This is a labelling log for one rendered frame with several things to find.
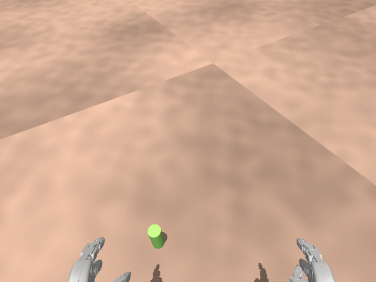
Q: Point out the left robot hand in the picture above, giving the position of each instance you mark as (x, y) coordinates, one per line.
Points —
(84, 270)

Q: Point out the right robot hand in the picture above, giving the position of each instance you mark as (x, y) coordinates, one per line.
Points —
(315, 269)

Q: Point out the can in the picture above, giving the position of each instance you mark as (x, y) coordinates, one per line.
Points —
(156, 237)

